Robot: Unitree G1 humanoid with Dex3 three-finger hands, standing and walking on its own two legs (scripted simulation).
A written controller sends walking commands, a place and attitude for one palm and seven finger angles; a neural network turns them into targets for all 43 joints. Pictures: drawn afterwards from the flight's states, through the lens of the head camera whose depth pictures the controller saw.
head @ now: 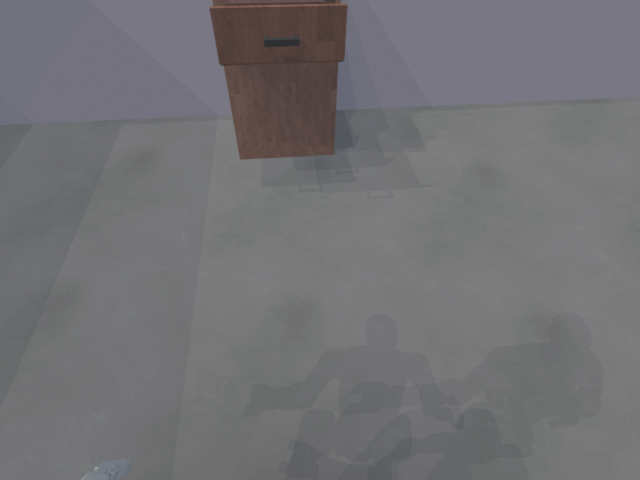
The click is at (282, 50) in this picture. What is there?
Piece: drawer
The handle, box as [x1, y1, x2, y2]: [264, 34, 299, 46]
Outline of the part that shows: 299,39 296,34 294,34 294,37 268,38 267,35 265,35 264,45 299,45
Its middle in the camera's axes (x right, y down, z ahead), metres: -0.14 -0.68 +1.31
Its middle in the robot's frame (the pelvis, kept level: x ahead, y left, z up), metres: +1.43 +0.20 -0.05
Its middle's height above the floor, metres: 0.72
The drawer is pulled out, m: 0.29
